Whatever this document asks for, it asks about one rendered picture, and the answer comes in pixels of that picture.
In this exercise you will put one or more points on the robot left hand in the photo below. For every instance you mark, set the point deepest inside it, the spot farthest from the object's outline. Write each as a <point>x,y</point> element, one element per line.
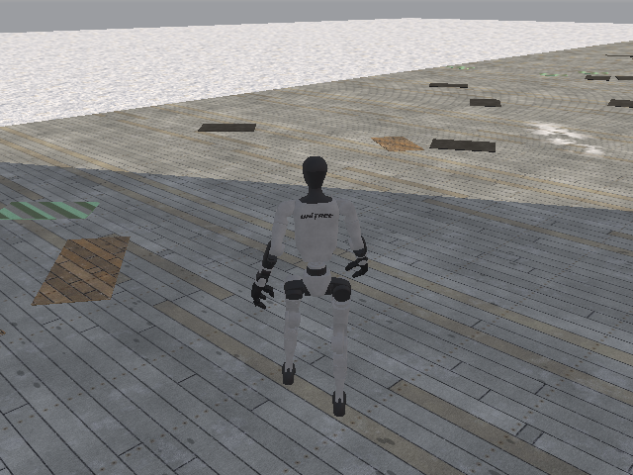
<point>256,294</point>

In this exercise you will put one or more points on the robot right hand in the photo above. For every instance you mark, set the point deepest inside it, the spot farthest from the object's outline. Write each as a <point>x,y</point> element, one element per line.
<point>362,271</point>

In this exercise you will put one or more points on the robot left forearm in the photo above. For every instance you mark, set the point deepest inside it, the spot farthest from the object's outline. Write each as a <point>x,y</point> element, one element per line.
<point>266,267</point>

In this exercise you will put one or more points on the robot right forearm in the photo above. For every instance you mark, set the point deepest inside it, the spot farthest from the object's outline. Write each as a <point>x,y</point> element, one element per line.
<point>361,254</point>

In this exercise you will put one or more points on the humanoid robot head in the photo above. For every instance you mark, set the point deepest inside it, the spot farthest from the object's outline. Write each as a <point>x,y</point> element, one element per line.
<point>314,170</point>

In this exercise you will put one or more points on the robot left upper arm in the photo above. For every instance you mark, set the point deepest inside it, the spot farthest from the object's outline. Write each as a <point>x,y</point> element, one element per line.
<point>284,210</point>

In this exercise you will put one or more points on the robot torso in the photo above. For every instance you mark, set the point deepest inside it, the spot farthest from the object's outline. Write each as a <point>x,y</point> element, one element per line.
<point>316,229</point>

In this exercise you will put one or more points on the robot right upper arm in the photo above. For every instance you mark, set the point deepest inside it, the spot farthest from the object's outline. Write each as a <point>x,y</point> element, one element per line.
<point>347,209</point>

